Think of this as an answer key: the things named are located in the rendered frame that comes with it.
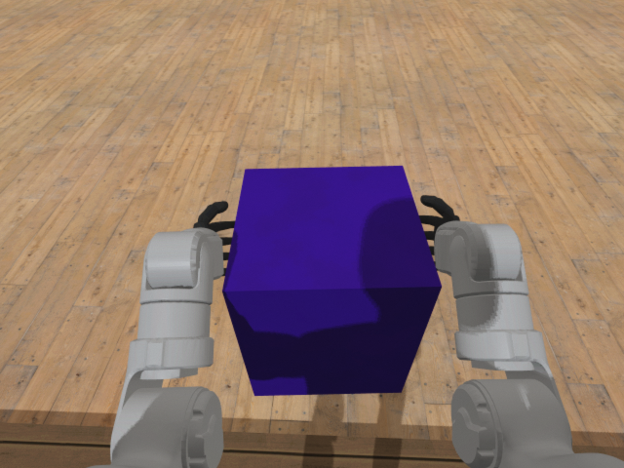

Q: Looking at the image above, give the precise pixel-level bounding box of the carton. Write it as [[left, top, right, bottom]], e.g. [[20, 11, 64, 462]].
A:
[[222, 166, 442, 396]]

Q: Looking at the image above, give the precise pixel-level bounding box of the robot right forearm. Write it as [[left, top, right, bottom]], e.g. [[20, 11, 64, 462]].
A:
[[434, 220, 572, 447]]

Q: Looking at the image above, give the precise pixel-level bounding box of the robot right upper arm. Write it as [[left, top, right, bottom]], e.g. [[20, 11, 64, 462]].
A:
[[451, 379, 624, 468]]

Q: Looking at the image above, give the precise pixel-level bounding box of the robot right hand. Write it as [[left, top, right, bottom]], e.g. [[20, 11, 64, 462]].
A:
[[419, 195, 460, 271]]

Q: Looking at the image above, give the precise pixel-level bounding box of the robot left hand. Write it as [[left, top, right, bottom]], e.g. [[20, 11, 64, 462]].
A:
[[193, 201, 235, 276]]

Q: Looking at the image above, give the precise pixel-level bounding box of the robot left forearm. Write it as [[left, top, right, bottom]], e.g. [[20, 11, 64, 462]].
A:
[[110, 227, 224, 461]]

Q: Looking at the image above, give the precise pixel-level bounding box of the robot left upper arm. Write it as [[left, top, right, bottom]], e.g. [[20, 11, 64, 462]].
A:
[[87, 386, 224, 468]]

